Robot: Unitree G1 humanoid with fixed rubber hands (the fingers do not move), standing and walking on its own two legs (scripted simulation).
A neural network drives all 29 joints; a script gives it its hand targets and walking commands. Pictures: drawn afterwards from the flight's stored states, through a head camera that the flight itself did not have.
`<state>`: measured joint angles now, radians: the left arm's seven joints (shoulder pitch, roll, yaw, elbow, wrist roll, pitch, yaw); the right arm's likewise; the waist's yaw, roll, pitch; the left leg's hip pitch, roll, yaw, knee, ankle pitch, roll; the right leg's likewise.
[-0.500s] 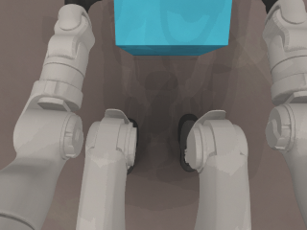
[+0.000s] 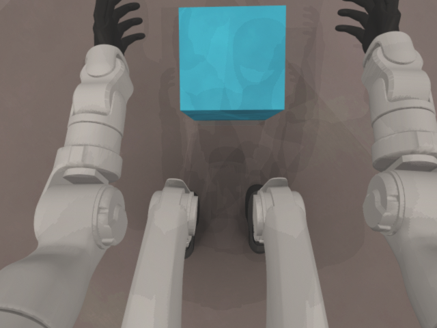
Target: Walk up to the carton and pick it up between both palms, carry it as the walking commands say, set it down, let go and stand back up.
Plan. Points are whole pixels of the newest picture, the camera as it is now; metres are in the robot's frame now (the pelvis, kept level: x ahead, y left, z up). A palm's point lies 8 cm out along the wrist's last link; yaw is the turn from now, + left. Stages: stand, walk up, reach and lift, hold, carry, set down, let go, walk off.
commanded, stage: set down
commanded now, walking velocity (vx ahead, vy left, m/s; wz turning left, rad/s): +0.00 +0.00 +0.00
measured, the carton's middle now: (230, 75) +0.54 -0.03 -0.37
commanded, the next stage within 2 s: let go in 0.72 s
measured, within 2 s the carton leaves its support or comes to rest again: neither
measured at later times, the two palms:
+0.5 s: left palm out of the picture +0.52 +0.16 +0.05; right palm out of the picture +0.52 -0.25 +0.05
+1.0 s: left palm out of the picture +0.44 +0.19 +0.10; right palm out of the picture +0.44 -0.25 +0.10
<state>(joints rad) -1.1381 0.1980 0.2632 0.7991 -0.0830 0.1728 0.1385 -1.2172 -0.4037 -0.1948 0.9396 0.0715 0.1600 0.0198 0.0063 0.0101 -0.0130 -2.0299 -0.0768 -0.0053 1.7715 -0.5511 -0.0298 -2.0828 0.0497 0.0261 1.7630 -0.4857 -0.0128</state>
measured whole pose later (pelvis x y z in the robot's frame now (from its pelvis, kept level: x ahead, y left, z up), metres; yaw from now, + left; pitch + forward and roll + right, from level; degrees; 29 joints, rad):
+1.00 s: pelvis +0.07 +0.00 +0.22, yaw -2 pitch +37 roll +1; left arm -0.50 0.14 0.21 0.54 0.07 0.11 0.00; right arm -0.57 -0.23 -0.24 0.62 -0.08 0.10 0.05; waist 0.00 0.00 -0.04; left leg -1.17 -0.05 -0.04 0.83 -0.30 -0.01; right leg -1.21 0.05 0.05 0.82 -0.26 -0.01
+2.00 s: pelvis +0.11 +0.00 +0.28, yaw -2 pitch -6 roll +0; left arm 0.22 0.21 0.04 0.41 0.02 0.17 -0.05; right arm 0.23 -0.22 -0.04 0.43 0.00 0.14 0.05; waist 0.00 0.01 0.12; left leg -0.06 -0.04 -0.08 0.47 -0.31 0.01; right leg -0.09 0.04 0.03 0.46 -0.27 -0.01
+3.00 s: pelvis +0.10 +0.01 +0.29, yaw -2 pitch -3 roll +0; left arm 0.20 0.30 0.04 0.93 0.01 -0.02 0.04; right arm 0.21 -0.31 -0.03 0.90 -0.01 -0.02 -0.04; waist 0.00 0.00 0.03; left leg -0.11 -0.04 -0.06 0.42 -0.25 0.01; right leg -0.14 0.03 0.04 0.41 -0.21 -0.01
